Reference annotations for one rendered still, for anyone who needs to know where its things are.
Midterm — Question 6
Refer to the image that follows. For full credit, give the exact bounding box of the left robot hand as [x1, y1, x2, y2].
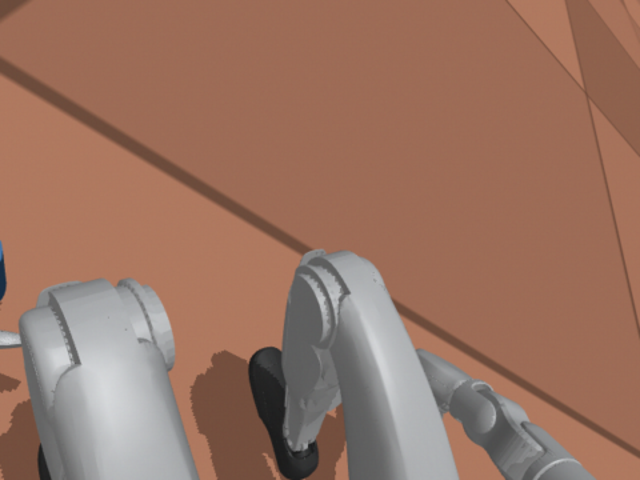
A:
[0, 330, 22, 349]

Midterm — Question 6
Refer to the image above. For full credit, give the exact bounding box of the right robot arm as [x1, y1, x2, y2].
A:
[449, 379, 597, 480]

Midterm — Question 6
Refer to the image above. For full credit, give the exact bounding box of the can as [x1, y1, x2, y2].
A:
[0, 240, 6, 301]

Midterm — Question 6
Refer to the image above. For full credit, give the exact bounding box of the right robot hand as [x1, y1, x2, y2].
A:
[416, 349, 473, 418]

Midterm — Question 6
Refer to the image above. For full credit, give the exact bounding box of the right robot foot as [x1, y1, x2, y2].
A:
[249, 347, 319, 480]

